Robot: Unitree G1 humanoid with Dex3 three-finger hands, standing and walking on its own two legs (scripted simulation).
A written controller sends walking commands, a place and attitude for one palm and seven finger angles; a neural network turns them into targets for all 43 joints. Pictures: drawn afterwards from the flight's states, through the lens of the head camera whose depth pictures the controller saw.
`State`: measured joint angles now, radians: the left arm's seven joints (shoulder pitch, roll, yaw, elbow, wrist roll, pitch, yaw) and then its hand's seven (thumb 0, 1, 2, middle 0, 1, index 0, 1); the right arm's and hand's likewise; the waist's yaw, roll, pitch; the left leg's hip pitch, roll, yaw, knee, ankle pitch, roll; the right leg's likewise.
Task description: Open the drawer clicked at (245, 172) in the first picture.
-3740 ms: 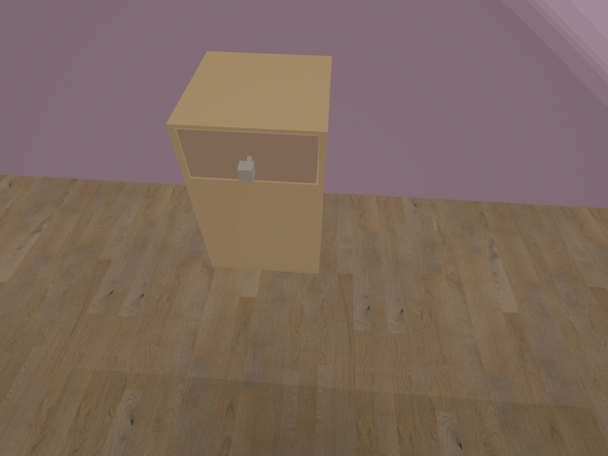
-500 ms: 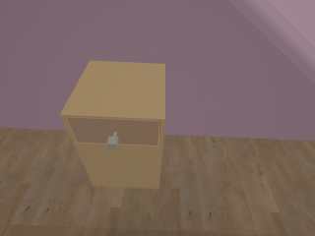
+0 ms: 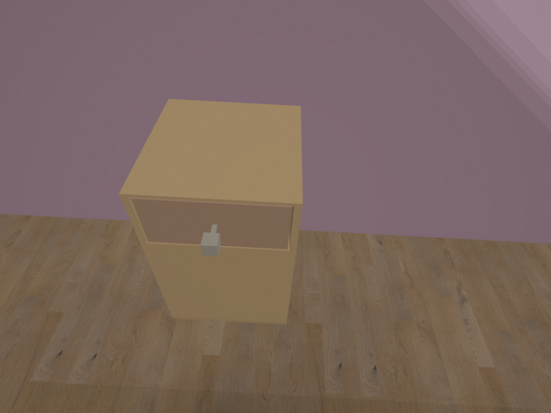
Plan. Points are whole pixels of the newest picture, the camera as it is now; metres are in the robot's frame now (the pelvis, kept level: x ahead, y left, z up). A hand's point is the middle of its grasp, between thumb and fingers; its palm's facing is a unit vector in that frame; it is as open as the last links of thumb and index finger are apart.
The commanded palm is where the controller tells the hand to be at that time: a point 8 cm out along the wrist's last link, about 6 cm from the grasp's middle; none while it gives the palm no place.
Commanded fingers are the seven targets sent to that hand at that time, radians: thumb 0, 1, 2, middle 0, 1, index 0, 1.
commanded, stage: look again from close up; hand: left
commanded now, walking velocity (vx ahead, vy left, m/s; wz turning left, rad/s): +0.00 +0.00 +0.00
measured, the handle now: (212, 237) +0.55 +0.19 -0.19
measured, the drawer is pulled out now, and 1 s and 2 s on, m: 0.00 0.00 0.00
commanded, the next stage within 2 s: raise the hand with hooked fingers in 0.50 s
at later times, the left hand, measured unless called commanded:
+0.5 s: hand out of the picture -0.02 +0.15 -0.18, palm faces +0.02 -0.99 -0.16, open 7.3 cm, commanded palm none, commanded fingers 0.00 0.90 0.90 -0.20 -0.30 -0.20 -0.30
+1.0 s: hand (184, 379) +0.19 +0.15 -0.07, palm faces -0.06 -0.22 -0.97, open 8.4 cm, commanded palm +0.16 +0.19 -0.02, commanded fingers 0.00 0.41 0.69 -0.23 -0.62 -0.23 -0.62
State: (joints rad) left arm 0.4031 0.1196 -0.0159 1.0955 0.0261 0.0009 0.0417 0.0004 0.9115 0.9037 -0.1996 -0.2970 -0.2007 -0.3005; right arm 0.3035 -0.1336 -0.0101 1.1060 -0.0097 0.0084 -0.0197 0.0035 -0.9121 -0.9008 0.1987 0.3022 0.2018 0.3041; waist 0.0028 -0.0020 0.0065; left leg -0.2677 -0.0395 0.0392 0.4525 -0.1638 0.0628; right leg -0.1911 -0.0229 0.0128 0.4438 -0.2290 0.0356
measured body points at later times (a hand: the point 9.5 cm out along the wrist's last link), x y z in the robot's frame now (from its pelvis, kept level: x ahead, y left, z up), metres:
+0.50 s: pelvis +0.01 -0.01 +0.00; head +0.01 +0.00 +0.45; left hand -0.02 +0.20 -0.16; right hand +0.00 -0.23 -0.16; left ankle +0.05 +0.08 -0.74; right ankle +0.01 -0.15 -0.74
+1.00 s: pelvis +0.01 -0.04 -0.04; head +0.02 -0.06 +0.41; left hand +0.18 +0.16 -0.01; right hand +0.24 -0.29 -0.09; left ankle +0.05 +0.07 -0.74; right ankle +0.01 -0.15 -0.74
